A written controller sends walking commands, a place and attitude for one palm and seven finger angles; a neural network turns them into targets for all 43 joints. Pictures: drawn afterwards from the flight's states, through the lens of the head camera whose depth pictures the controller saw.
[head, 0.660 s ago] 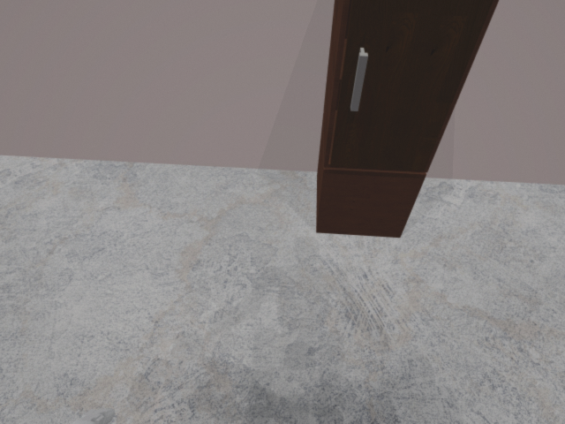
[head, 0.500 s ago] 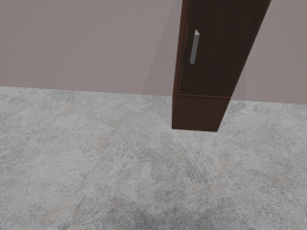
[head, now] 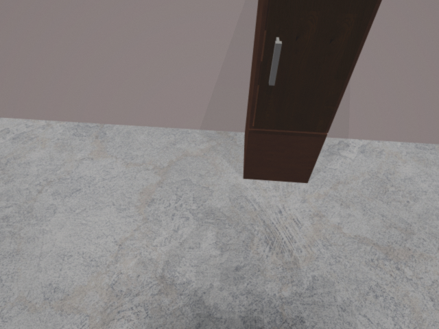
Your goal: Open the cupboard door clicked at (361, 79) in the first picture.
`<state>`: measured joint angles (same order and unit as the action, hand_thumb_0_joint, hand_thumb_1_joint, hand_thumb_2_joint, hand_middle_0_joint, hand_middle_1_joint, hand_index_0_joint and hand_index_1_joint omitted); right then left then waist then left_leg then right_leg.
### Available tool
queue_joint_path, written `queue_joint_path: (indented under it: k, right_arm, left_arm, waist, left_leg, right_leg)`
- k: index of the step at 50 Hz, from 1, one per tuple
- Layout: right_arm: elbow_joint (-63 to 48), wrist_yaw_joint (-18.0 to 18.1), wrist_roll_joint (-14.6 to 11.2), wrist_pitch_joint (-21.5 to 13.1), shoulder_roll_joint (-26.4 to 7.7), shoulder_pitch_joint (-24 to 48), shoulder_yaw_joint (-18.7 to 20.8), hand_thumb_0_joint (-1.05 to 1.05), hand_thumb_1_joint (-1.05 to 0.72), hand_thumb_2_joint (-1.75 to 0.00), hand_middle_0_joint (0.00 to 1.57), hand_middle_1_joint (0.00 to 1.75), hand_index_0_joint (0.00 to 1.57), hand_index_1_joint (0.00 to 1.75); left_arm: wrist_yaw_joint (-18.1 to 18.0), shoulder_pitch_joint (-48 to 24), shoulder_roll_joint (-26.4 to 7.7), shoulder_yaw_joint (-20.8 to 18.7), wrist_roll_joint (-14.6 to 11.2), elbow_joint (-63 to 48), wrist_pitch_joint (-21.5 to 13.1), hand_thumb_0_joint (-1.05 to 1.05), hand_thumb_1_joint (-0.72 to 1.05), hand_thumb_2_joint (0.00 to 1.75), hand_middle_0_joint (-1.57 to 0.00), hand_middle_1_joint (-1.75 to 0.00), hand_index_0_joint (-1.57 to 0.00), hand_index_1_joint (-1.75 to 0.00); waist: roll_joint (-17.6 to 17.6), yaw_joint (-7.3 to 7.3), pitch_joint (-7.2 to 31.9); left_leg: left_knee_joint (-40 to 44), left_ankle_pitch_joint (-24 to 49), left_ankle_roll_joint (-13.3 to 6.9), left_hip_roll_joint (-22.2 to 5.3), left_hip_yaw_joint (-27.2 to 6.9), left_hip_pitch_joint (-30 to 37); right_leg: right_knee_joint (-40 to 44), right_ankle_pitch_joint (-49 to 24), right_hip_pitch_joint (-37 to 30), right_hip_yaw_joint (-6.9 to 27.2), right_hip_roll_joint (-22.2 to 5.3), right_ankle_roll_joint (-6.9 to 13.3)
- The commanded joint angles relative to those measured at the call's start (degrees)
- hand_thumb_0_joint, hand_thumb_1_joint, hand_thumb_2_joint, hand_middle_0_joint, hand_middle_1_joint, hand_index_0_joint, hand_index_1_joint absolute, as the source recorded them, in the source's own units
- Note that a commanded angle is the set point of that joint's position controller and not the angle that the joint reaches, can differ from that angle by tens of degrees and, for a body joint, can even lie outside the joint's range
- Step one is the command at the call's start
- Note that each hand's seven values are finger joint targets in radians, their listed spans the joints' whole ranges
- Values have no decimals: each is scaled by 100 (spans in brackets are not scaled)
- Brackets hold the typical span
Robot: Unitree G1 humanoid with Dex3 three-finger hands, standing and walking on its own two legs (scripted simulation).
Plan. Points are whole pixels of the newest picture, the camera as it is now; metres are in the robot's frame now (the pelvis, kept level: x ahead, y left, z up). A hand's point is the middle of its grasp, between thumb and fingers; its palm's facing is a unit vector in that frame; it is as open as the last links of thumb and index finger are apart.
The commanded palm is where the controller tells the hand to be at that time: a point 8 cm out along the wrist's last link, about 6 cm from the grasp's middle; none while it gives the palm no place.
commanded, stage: stand and wait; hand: left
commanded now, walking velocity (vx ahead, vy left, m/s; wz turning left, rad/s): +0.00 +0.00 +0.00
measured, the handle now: (274, 61) +1.03 -0.15 +0.00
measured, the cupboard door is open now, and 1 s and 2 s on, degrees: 0 0 0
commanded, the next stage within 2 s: look at it before walking up in 0.16 s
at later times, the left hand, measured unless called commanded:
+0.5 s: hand out of the picture +0.08 +0.24 -0.15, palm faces -0.03 -0.94 -0.33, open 7.4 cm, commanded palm none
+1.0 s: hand out of the picture +0.08 +0.24 -0.16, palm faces -0.03 -0.94 -0.34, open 7.4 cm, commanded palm none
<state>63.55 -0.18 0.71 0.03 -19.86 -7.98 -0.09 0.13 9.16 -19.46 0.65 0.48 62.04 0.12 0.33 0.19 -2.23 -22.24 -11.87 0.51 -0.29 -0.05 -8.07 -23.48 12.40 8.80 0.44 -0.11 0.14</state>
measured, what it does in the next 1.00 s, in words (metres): stands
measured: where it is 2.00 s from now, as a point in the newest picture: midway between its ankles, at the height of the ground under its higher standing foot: outside the picture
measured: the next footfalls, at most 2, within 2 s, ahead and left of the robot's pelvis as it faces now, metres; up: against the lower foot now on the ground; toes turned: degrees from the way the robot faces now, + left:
left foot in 1.72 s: +0.03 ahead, +0.14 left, +0.00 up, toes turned -23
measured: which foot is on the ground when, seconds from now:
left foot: down 0.00-1.00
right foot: down 0.00-1.00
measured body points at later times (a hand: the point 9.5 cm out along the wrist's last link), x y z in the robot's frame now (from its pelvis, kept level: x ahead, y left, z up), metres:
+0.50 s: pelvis +0.00 +0.00 +0.00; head +0.00 +0.00 +0.45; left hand +0.08 +0.29 -0.13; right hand +0.08 -0.30 -0.13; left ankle +0.00 +0.13 -0.74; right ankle +0.01 -0.12 -0.74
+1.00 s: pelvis +0.01 +0.00 +0.00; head +0.01 -0.01 +0.45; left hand +0.08 +0.29 -0.13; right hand +0.09 -0.30 -0.13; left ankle +0.00 +0.13 -0.74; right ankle +0.01 -0.12 -0.74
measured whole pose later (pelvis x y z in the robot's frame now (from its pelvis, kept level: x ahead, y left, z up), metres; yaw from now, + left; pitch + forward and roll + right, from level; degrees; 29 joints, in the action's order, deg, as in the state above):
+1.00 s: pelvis +0.01 +0.00 +0.00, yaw -1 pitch -2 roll +0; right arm 62.6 0.3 0.7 0.0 -19.3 -5.6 0.0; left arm -0.1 8.6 -19.0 0.2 0.6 61.2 0.5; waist 0.3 1.1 -2.3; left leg -21.8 -12.2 0.9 -1.1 1.1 -7.8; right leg -22.9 12.1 9.0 1.6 0.7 0.3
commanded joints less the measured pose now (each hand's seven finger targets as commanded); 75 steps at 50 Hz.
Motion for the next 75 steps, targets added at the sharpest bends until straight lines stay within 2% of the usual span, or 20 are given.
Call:
queue_joint_path:
  k: [1, 9, 36, 46, 49, 51, 54, 57, 59, 60, 61, 62, 63, 64, 65, 66, 67, 68, 70, 75]
  right_arm:
    - [-366, 84, -14, -186, -1107, 352, 203, 0, -90, -90, 20, 30, 20, 30]
    - [-318, 75, -13, -184, -1109, 322, 195, 0, -90, -90, 20, 30, 20, 30]
    - [-336, 92, -29, -211, -1117, 416, 193, 0, -90, -90, 20, 30, 20, 30]
    - [-347, 117, -22, -189, -1128, 414, 213, 0, -90, -90, 20, 30, 20, 30]
    - [-393, 151, -10, -60, -450, 23, 143, 0, -90, -90, 20, 30, 20, 30]
    - [-550, 179, -6, 3, -475, -76, 218, 0, -90, -90, 20, 30, 20, 30]
    - [-812, 202, 3, 40, -540, -100, 323, 0, -90, -90, 20, 30, 20, 30]
    - [-1022, 207, 6, 46, -606, -59, 421, 0, -90, -90, 20, 30, 20, 30]
    - [-1146, 206, 14, 17, -647, 60, 488, 0, -90, -90, 20, 30, 20, 30]
    - [-1202, 196, 21, -1, -646, 176, 512, 0, -90, -90, 20, 30, 20, 30]
    - [-1261, 194, 31, -5, -602, 246, 522, 0, -90, -90, 20, 30, 20, 30]
    - [-1339, 200, 36, -3, -588, 369, 534, 0, -90, -90, 20, 30, 20, 30]
    - [-1392, 193, 40, 35, -528, 469, 536, 0, -90, -90, 20, 30, 20, 30]
    - [-1518, 161, 0, 91, -29, 200, 468, 0, -90, -90, 20, 30, 20, 30]
    - [-1627, 174, -11, 117, -38, 357, 446, 0, -90, -90, 20, 30, 20, 30]
    - [-1589, 178, -20, 143, -25, 415, 468, 0, -90, -90, 20, 30, 20, 30]
    - [-1524, 167, -12, 125, -91, 326, 480, 0, -90, -90, 20, 30, 20, 30]
    - [-1444, 147, 13, 116, -37, 182, 484, 0, -90, -90, 20, 30, 20, 30]
    - [-1364, 142, 24, 120, 49, 39, 469, 0, -90, -90, 20, 30, 20, 30]
    - [-1433, 171, 9, 127, 171, 119, 453, 0, -90, -90, 20, 30, 20, 30]
  left_arm:
    - [-79, -356, -1188, -256, 7, -374, -163, 0, 90, 90, -20, -30, -20, -30]
    - [-75, -358, -1188, -247, 12, -360, -157, 0, 90, 90, -20, -30, -20, -30]
    - [-80, -333, -1182, -253, 14, -347, -191, 0, 90, 90, -20, -30, -20, -30]
    - [-73, -368, -1186, -271, 19, -385, -151, 0, 90, 90, -20, -30, -20, -30]
    - [-102, -21, -597, -213, 23, -446, 47, 0, 90, 90, -20, -30, -20, -30]
    - [-91, 60, -611, -271, 45, -602, 127, 0, 90, 90, -20, -30, -20, -30]
    - [-53, 141, -587, -347, 62, -855, 192, 0, 90, 90, -20, -30, -20, -30]
    - [-7, 219, -455, -388, 68, -1057, 221, 0, 90, 90, -20, -30, -20, -30]
    - [30, 367, -286, -427, 70, -1149, 240, 0, 90, 90, -20, -30, -20, -30]
    - [47, 485, -193, -449, 68, -1176, 258, 0, 90, 90, -20, -30, -20, -30]
    - [60, 571, -144, -481, 68, -1197, 261, 0, 90, 90, -20, -30, -20, -30]
    - [73, 793, -144, -514, 72, -1190, 240, 0, 90, 90, -20, -30, -20, -30]
    - [73, 1141, -213, -565, 97, -1119, 182, 0, 90, 90, -20, -30, -20, -30]
    - [-7, 1224, -823, -681, 190, -1169, 78, 0, 90, 90, -20, -30, -20, -30]
    - [-75, 1341, -907, -668, 90, -1185, 87, 0, 90, 90, -20, -30, -20, -30]
    - [-109, 1078, -828, -677, 88, -1266, 107, 0, 90, 90, -20, -30, -20, -30]
    - [-126, 741, -692, -652, 82, -1333, 105, 0, 90, 90, -20, -30, -20, -30]
    - [-120, 516, -544, -626, 75, -1407, 91, 0, 90, 90, -20, -30, -20, -30]
    - [-103, 492, -437, -608, 69, -1433, 65, 0, 90, 90, -20, -30, -20, -30]
    - [-73, 761, -454, -676, 83, -1341, 103, 0, 90, 90, -20, -30, -20, -30]
  waist:
    - [-131, -17, 319]
    - [-83, -5, 227]
    - [-66, -5, 544]
    - [-41, -21, 388]
    - [-126, -50, 357]
    - [-177, -70, 274]
    - [-40, -65, 325]
    - [348, -30, 330]
    - [833, 60, 369]
    - [1072, 142, 361]
    - [1117, 176, 316]
    - [862, 327, 357]
    - [295, 517, 312]
    - [-1895, 426, 276]
    - [-1753, 492, 316]
    - [-1370, 373, 176]
    - [-926, 209, 111]
    - [-650, 89, 190]
    - [-650, 58, 462]
    - [-801, 196, 593]
  left_leg:
    - [412, 385, -209, -588, -551, -45]
    - [451, 269, -203, -590, -568, -106]
    - [392, 1016, -193, -648, -528, 214]
    - [351, 962, -172, -682, -432, 297]
    - [-19, 888, -50, -705, -93, 196]
    - [-191, 677, -57, -736, -9, 72]
    - [-348, 460, -147, -906, -29, -1]
    - [-245, 180, -333, -1252, -237, -178]
    - [-39, 504, -638, -1752, -497, -420]
    - [-32, 843, -814, -1981, -488, -488]
    - [-160, 1062, -870, -2061, -374, -702]
    - [-626, 1213, -753, -1989, -176, -901]
    - [-1683, 858, -383, -1556, 301, -1306]
    - [-3459, -1215, 218, -452, 945, -2433]
    - [-4196, -2196, 231, -131, 132, -2511]
    - [-4557, -1910, 187, -243, -285, -2537]
    - [-4614, -1542, 188, -350, -354, -2594]
    - [-4545, -1166, 228, -411, -298, -2454]
    - [-4229, -963, 297, -354, -153, -2186]
    - [-3461, -1043, 329, -187, -36, -2071]
  right_leg:
    - [540, -228, 59, 646, -674, 184]
    - [594, -31, 148, 656, -667, 176]
    - [488, -1056, -142, 563, -704, 170]
    - [490, -1152, 14, 655, -656, 185]
    - [128, -1486, 273, 771, -623, 127]
    - [-87, -1460, 537, 897, -560, 156]
    - [-519, -1334, 912, 925, -402, 164]
    - [-1192, -926, 1220, 735, -124, 98]
    - [-2133, 152, 1216, 332, 73, -3]
    - [-2502, 1031, 1211, 83, 74, -65]
    - [-2536, 1354, 1031, 21, -65, -69]
    - [-2117, 1139, 684, 92, -153, -26]
    - [-1111, 66, 212, 304, -256, 39]
    - [184, -1224, -102, 2544, -1514, 440]
    - [743, -1667, 327, 3371, -1963, 903]
    - [865, -752, 599, 3394, -1817, 1019]
    - [738, -550, 609, 3160, -1649, 1071]
    - [604, -587, 584, 2678, -1410, 1048]
    - [478, -818, 497, 2268, -1148, 964]
    - [451, -917, 135, 2353, -966, 958]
